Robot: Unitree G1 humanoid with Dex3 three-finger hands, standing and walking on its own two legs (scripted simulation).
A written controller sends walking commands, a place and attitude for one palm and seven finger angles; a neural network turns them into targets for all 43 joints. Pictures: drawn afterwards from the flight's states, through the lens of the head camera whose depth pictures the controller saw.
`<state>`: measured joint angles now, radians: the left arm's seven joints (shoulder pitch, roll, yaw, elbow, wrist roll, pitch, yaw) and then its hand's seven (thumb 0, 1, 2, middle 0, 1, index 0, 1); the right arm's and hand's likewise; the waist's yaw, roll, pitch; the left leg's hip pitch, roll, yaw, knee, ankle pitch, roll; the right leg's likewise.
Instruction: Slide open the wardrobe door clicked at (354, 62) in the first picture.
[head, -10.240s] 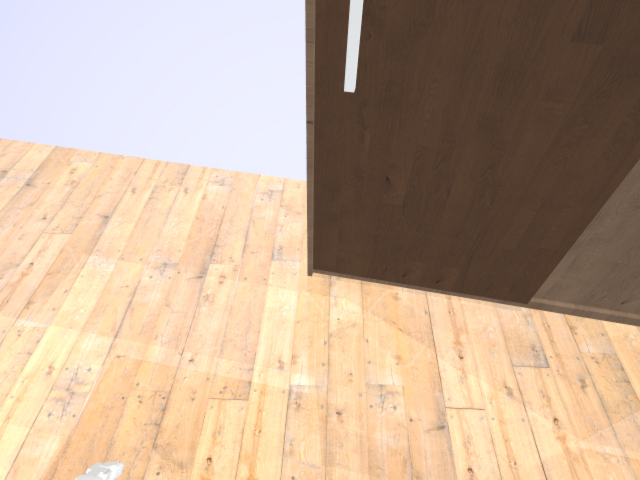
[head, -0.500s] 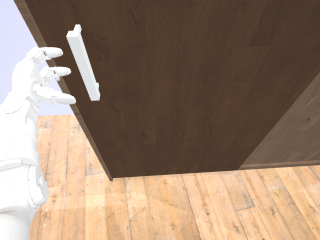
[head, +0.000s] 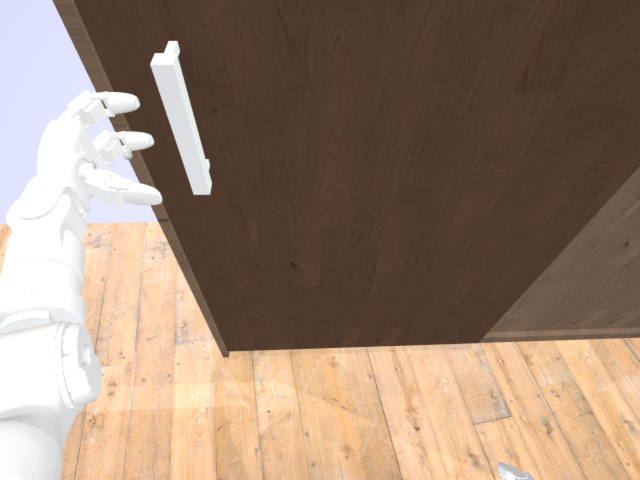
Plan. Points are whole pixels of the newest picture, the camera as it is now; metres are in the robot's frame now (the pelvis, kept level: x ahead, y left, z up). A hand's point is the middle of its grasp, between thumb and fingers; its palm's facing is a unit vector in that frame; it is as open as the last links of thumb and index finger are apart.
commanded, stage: move the hooked fingers beside the handle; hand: left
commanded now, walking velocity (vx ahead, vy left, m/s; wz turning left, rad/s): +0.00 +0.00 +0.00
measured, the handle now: (189, 124) +0.52 +0.17 +0.15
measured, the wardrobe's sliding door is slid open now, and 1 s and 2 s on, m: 0.00 0.00 0.00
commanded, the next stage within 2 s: feel for the door with the fingertips in 0.08 s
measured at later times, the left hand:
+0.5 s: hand (155, 154) +0.47 +0.20 +0.15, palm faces +0.02 -1.00 +0.02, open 14.0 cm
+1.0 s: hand (159, 144) +0.47 +0.20 +0.16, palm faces +0.05 -1.00 +0.00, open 13.9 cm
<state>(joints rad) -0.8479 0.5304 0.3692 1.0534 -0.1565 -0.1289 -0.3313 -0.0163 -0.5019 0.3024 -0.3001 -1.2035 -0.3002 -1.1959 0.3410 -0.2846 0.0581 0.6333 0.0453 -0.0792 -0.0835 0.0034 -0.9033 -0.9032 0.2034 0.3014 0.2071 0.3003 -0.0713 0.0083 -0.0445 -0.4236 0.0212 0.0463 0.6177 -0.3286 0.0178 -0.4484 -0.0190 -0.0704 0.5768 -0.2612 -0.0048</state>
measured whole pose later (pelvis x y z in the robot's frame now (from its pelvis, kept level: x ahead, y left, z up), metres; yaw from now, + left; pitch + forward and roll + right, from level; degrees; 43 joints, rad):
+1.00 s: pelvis +0.00 -0.01 +0.00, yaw +0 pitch +8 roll -1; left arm -0.89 0.49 0.36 1.08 -0.14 -0.16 -0.26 -0.02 -0.50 0.30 -0.30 -1.21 -0.31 -1.21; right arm 0.37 -0.29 0.05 0.66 0.04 -0.06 -0.07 0.00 -0.90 -0.90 0.20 0.30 0.21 0.30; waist -0.08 0.02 -0.04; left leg -0.43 0.03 0.05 0.62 -0.33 0.01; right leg -0.46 -0.01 -0.07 0.59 -0.27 -0.01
